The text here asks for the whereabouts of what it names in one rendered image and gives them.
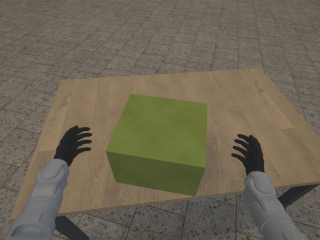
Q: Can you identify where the table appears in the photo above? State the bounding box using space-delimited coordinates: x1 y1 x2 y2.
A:
10 68 320 240

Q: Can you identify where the carton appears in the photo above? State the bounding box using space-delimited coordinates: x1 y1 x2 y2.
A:
105 93 208 197

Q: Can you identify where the robot left hand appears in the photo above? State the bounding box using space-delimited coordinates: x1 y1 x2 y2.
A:
53 125 92 167

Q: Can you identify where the right robot forearm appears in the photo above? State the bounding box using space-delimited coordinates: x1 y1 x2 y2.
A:
243 171 309 240

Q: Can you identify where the left robot forearm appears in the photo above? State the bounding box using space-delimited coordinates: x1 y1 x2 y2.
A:
3 158 70 240

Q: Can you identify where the robot right hand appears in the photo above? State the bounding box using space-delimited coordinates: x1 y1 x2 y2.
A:
231 134 265 176

